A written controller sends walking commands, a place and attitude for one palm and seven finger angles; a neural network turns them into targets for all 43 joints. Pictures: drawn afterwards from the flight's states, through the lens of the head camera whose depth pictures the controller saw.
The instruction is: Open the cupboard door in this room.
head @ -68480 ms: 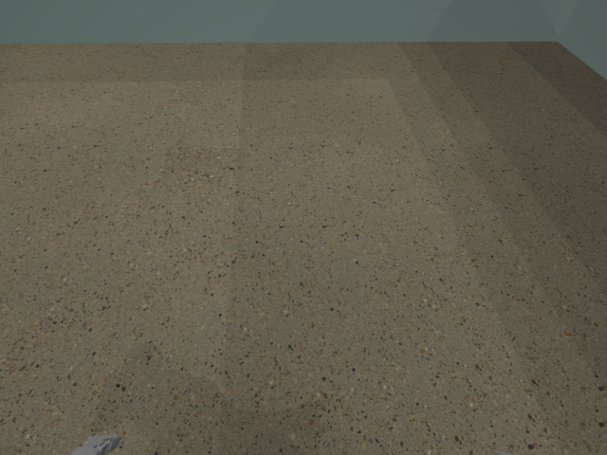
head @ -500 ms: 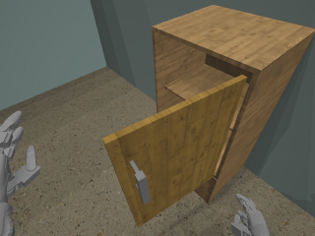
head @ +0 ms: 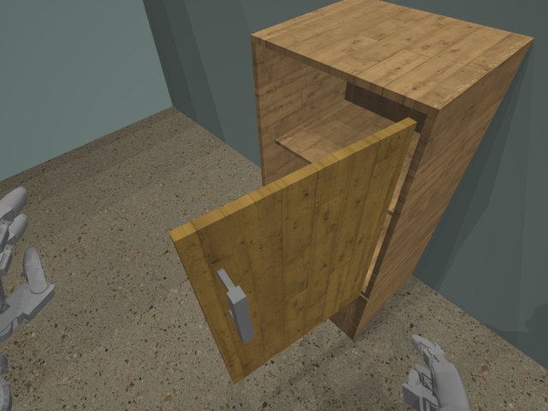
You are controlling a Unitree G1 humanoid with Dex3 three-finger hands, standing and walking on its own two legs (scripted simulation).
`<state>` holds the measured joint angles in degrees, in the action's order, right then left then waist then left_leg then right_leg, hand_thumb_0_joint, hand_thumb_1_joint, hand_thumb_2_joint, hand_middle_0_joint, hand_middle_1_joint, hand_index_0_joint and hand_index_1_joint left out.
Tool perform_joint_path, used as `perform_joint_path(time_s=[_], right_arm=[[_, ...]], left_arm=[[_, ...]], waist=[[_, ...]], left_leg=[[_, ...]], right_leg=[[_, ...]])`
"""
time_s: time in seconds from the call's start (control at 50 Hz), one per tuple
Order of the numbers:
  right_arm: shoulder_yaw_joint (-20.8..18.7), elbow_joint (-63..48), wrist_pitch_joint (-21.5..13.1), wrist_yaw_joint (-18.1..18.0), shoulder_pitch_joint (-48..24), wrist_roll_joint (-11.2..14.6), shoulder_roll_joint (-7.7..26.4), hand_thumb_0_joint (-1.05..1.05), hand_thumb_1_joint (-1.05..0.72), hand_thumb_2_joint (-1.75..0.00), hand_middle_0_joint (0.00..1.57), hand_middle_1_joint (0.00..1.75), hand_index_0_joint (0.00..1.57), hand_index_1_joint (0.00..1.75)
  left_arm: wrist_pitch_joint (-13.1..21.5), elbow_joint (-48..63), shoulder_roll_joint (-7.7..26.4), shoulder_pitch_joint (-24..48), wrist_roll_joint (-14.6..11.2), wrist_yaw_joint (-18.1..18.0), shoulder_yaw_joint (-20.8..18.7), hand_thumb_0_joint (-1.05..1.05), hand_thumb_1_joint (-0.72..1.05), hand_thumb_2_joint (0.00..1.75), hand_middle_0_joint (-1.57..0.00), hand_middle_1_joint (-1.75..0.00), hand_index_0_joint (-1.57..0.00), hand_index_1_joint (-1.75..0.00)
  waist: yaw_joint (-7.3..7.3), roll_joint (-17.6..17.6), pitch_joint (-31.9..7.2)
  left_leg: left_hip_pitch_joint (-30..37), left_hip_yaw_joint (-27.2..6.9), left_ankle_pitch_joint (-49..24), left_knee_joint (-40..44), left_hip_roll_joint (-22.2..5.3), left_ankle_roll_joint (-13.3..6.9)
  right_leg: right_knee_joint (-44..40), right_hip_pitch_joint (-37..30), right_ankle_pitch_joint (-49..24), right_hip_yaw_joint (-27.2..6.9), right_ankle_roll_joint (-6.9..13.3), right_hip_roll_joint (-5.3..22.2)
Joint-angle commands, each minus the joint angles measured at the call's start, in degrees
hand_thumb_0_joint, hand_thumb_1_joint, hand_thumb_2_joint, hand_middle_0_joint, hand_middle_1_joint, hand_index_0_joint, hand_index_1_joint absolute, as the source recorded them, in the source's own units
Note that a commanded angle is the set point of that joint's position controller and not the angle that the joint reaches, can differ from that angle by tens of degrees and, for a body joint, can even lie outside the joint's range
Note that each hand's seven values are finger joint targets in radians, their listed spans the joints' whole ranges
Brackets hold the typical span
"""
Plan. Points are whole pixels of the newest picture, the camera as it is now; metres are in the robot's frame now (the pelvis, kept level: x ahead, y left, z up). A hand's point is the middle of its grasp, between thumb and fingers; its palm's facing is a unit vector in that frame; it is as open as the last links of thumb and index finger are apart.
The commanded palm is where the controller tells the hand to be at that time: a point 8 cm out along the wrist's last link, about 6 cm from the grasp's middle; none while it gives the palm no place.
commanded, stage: step back with the hand held close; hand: left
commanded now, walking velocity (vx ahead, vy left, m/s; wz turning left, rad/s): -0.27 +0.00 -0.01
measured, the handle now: (235, 307) +0.27 +0.09 +0.00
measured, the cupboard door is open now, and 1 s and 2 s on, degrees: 81 81 81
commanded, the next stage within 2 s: stop stepping back and stand still in 0.94 s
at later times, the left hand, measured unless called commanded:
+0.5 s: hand out of the picture +0.12 +0.29 +0.15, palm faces +0.40 -0.77 -0.50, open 7.4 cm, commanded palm +0.06 +0.33 +0.17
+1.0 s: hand out of the picture +0.02 +0.31 +0.16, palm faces +0.51 -0.74 -0.44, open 7.4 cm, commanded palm -0.06 +0.35 +0.17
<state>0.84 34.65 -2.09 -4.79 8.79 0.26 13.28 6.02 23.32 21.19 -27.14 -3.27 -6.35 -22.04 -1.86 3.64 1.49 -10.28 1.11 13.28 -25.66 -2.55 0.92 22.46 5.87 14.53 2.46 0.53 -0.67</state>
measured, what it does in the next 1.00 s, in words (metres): walks backwards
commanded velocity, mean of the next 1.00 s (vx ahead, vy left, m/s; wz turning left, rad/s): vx -0.32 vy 0.00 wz -0.03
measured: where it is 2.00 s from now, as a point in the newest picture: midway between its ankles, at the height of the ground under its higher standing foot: outside the picture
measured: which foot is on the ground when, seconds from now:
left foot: down 0.00-1.00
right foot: down 0.00-0.96, up 0.98-1.00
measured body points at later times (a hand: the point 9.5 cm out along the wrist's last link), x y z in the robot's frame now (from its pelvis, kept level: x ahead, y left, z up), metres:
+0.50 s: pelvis -0.08 +0.03 -0.01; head -0.06 +0.03 +0.44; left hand +0.09 +0.32 +0.18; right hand +0.09 -0.22 -0.09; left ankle +0.01 +0.13 -0.74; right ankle -0.03 -0.11 -0.74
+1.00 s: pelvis -0.17 +0.04 -0.03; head -0.14 +0.06 +0.42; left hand -0.01 +0.35 +0.18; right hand +0.03 -0.20 -0.10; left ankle -0.06 +0.13 -0.74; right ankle -0.06 -0.10 -0.72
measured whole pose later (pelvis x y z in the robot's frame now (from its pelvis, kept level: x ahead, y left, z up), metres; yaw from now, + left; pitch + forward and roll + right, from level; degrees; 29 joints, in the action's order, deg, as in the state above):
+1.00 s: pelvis -0.17 +0.04 -0.03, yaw +5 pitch -1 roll -3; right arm -1.5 35.8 -4.2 -4.5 9.1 -0.7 12.5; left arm 12.1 32.7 23.9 -28.1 -0.7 -10.1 -25.1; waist 0.3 -0.2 4.5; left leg -27.3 1.0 9.0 -37.7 -1.0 -2.8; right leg 46.2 29.2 18.7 -3.0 -1.5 -3.0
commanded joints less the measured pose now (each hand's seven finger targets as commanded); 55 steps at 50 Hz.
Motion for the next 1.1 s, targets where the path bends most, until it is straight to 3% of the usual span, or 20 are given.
perform_joint_path(time_s=[0.0, 0.08, 0.2, 0.36, 0.46, 0.6, 0.66, 0.74, 0.8, 0.82, 0.86, 0.88, 0.9, 0.92, 0.94, 0.96, 0.98, 1.0, 1.04, 1.08], right_arm=[[-3.2, -10.4, -0.5, -0.8, -5.6, -0.2, 6.6, 0.0, -0.9, -0.9, 0.2, 0.3, 0.2, 0.3], [-3.5, -12.0, 0.5, -1.0, -5.3, 0.2, 6.2, 0.0, -0.9, -0.9, 0.2, 0.3, 0.2, 0.3], [-4.0, -12.5, 0.1, -1.4, -5.0, 0.3, 6.5, 0.0, -0.9, -0.9, 0.2, 0.3, 0.2, 0.3], [-4.0, -12.3, -2.0, -1.1, -3.6, 0.3, 7.0, 0.0, -0.9, -0.9, 0.2, 0.3, 0.2, 0.3], [-4.1, -11.6, -3.6, -1.2, -2.9, -0.2, 7.2, 0.0, -0.9, -0.9, 0.2, 0.3, 0.2, 0.3], [-4.2, -10.2, -5.8, -1.1, -2.6, -0.4, 7.0, 0.0, -0.9, -0.9, 0.2, 0.3, 0.2, 0.3], [-4.3, -10.1, -6.3, -1.0, -2.6, -0.5, 7.2, 0.0, -0.9, -0.9, 0.2, 0.3, 0.2, 0.3], [-4.7, -9.5, -6.5, -0.6, -2.5, -0.7, 6.3, 0.0, -0.9, -0.9, 0.2, 0.3, 0.2, 0.3], [-5.2, -7.2, -5.4, 0.2, -1.0, -1.0, 5.9, 0.0, -0.9, -0.9, 0.2, 0.3, 0.2, 0.3], [-4.9, -6.3, -4.5, 0.7, -0.3, -0.8, 4.7, 0.0, -0.9, -0.9, 0.2, 0.3, 0.2, 0.3], [-4.6, -6.5, -3.4, 1.0, -1.2, -0.6, 4.4, 0.0, -0.9, -0.9, 0.2, 0.3, 0.2, 0.3], [-4.1, -6.8, -3.2, 0.6, -1.8, -0.5, 4.3, 0.0, -0.9, -0.9, 0.2, 0.3, 0.2, 0.3], [-4.4, -6.9, -3.3, -0.1, -3.2, -0.4, 5.9, 0.0, -0.9, -0.9, 0.2, 0.3, 0.2, 0.3], [-4.2, -8.2, -4.0, -0.6, -3.5, -0.8, 7.5, 0.0, -0.9, -0.9, 0.2, 0.3, 0.2, 0.3], [-4.5, -8.1, -5.5, -0.8, -4.3, -1.5, 7.0, 0.0, -0.9, -0.9, 0.2, 0.3, 0.2, 0.3], [-5.0, -7.1, -6.9, -0.4, -3.2, -1.6, 4.6, 0.0, -0.9, -0.9, 0.2, 0.3, 0.2, 0.3], [-6.4, -6.4, -7.4, 0.4, -3.2, -1.1, 5.7, 0.0, -0.9, -0.9, 0.2, 0.3, 0.2, 0.3], [-6.8, -6.6, -7.7, 1.0, -4.4, -1.1, 6.2, 0.0, -0.9, -0.9, 0.2, 0.3, 0.2, 0.3], [-6.3, -5.8, -8.5, 2.1, -3.7, -0.9, 5.5, 0.0, -0.9, -0.9, 0.2, 0.3, 0.2, 0.3], [-5.3, -5.9, -8.9, 2.7, -3.2, -0.3, 4.9, 0.0, -0.9, -0.9, 0.2, 0.3, 0.2, 0.3]], left_arm=[[3.9, 12.9, 11.4, -2.1, 0.1, -1.2, -6.4, 0.0, 0.9, 0.9, -0.2, -0.3, -0.2, -0.3], [4.2, 16.2, 13.3, -3.8, -0.1, -1.9, -8.4, 0.0, 0.9, 0.9, -0.2, -0.3, -0.2, -0.3], [5.2, 17.8, 14.3, -4.9, 0.0, -2.9, -10.1, 0.0, 0.9, 0.9, -0.2, -0.3, -0.2, -0.3], [6.9, 17.4, 12.7, -4.6, 1.0, -3.6, -9.6, 0.0, 0.9, 0.9, -0.2, -0.3, -0.2, -0.3], [8.1, 18.2, 12.7, -3.2, 1.8, -4.2, -9.9, 0.0, 0.9, 0.9, -0.2, -0.3, -0.2, -0.3], [9.3, 20.2, 13.4, -3.5, 1.8, -4.7, -11.1, 0.0, 0.9, 0.9, -0.2, -0.3, -0.2, -0.3], [9.4, 20.4, 12.3, -2.7, 2.2, -4.5, -10.8, 0.0, 0.9, 0.9, -0.2, -0.3, -0.2, -0.3], [9.7, 19.4, 13.3, -3.5, 2.0, -4.3, -12.1, 0.0, 0.9, 0.9, -0.2, -0.3, -0.2, -0.3], [9.7, 18.4, 14.4, -2.4, 2.1, -4.9, -11.8, 0.0, 0.9, 0.9, -0.2, -0.3, -0.2, -0.3], [9.1, 17.7, 13.0, -1.9, 1.9, -5.2, -9.8, 0.0, 0.9, 0.9, -0.2, -0.3, -0.2, -0.3], [8.6, 19.0, 13.9, 0.5, 2.1, -5.3, -9.9, 0.0, 0.9, 0.9, -0.2, -0.3, -0.2, -0.3], [8.6, 19.5, 14.3, 1.5, 2.0, -5.3, -9.9, 0.0, 0.9, 0.9, -0.2, -0.3, -0.2, -0.3], [9.0, 20.9, 15.3, 3.3, 2.0, -5.1, -10.1, 0.0, 0.9, 0.9, -0.2, -0.3, -0.2, -0.3], [9.9, 23.3, 14.3, 3.2, 2.0, -5.1, -10.3, 0.0, 0.9, 0.9, -0.2, -0.3, -0.2, -0.3], [10.8, 23.3, 14.3, 2.6, 2.6, -5.4, -12.3, 0.0, 0.9, 0.9, -0.2, -0.3, -0.2, -0.3], [11.1, 24.1, 15.3, 3.6, 2.5, -5.3, -13.3, 0.0, 0.9, 0.9, -0.2, -0.3, -0.2, -0.3], [11.1, 22.7, 14.4, 1.9, 2.1, -4.8, -12.5, 0.0, 0.9, 0.9, -0.2, -0.3, -0.2, -0.3], [10.9, 23.6, 15.0, 1.0, 1.5, -4.8, -12.9, 0.0, 0.9, 0.9, -0.2, -0.3, -0.2, -0.3], [9.8, 23.6, 11.5, -1.5, 0.6, -5.0, -10.0, 0.0, 0.9, 0.9, -0.2, -0.3, -0.2, -0.3], [9.3, 25.9, 11.0, -1.7, 0.4, -4.8, -8.2, 0.0, 0.9, 0.9, -0.2, -0.3, -0.2, -0.3]], waist=[[0.91, 0.3, -8.3], [1.04, -2.5, -10.5], [0.9, 1.2, -10.2], [1.75, 0.7, -5.0], [2.0, 1.3, -3.3], [1.85, 3.9, -6.5], [1.83, 6.0, -5.5], [1.87, 0.6, -6.1], [2.42, -9.5, -5.1], [2.89, -14.0, -6.4], [3.13, -16.6, -5.7], [3.33, -14.0, -3.9], [3.7, -6.2, -0.5], [3.1, 9.1, 0.0], [2.46, 20.1, -4.9], [3.05, 14.2, -8.2], [2.61, 8.2, -8.5], [1.89, 6.7, -9.8], [2.04, 6.5, -9.3], [1.84, 10.5, -10.7]], left_leg=[[4.6, 0.0, -20.0, 1.0, -0.7, -2.6], [2.7, -0.4, -21.0, 1.1, -1.5, -2.4], [-3.5, -1.8, -14.8, 2.8, -2.6, -2.8], [-17.4, -4.5, 12.5, 6.0, -3.4, -4.1], [-20.3, -6.2, 19.1, 5.5, -3.6, -4.3], [-19.8, -7.9, 19.6, 6.5, -4.2, -4.4], [-25.8, -9.8, 23.9, 9.3, -6.1, -5.2], [-24.8, -6.8, 21.5, 3.1, -4.2, -4.6], [-9.3, -0.3, 13.7, -19.5, 2.3, -0.4], [-4.9, 0.3, 10.9, -25.8, 3.1, 0.0], [-1.4, 0.0, 10.3, -24.0, 2.5, -0.4], [-0.6, 0.7, 9.8, -16.0, 2.5, -0.5], [-2.4, -2.9, 11.6, -4.8, 0.1, -1.6], [-14.1, -14.9, 17.7, 9.2, -9.0, -5.6], [-27.2, -27.1, 27.3, 19.0, -20.2, -11.3], [-27.2, -26.7, 26.0, 20.6, -21.2, -11.2], [-22.5, -21.4, 18.7, 15.7, -19.7, -10.6], [-18.1, -18.5, 14.7, 11.9, -18.4, -10.4], [-12.0, -14.6, 13.7, 12.4, -15.1, -9.0], [-7.0, -12.1, 19.7, 16.5, -11.9, -5.8]], right_leg=[[-1.5, 3.0, -22.6, -2.6, -0.9, 4.4], [0.7, 2.5, -22.8, -2.6, -1.2, 3.6], [3.3, 1.4, -17.9, -3.2, -1.3, 3.0], [3.2, 2.2, -0.2, -5.5, -1.1, 2.6], [2.2, 5.4, 10.4, -6.0, -0.8, 2.3], [5.7, 3.7, 6.3, -5.6, -0.7, 0.5], [10.7, 0.8, 5.5, -5.1, -0.9, -1.4], [7.7, 4.2, 4.9, -10.4, 0.6, 0.9], [-8.0, 27.1, 18.5, -22.9, 6.1, 12.1], [-10.1, 30.6, 18.5, -22.8, 7.2, 15.6], [-8.4, 31.9, 11.8, -16.9, 5.8, 14.0], [-6.2, 31.6, 10.7, -13.7, 3.8, 11.3], [-0.3, 32.3, 12.7, -11.6, 1.8, 7.9], [14.3, 24.4, 12.2, -7.0, -1.0, 0.8], [37.8, 11.4, 11.7, -3.5, -2.4, -5.2], [51.0, 9.9, 13.1, -7.2, -1.8, -5.6], [53.9, 13.1, 13.5, -8.0, -1.4, -5.6], [52.5, 15.9, 13.7, -7.9, -1.6, -4.8], [49.3, 19.3, 13.7, -4.8, -1.9, -3.9], [39.9, 17.2, 15.7, -0.4, -1.2, -4.1]])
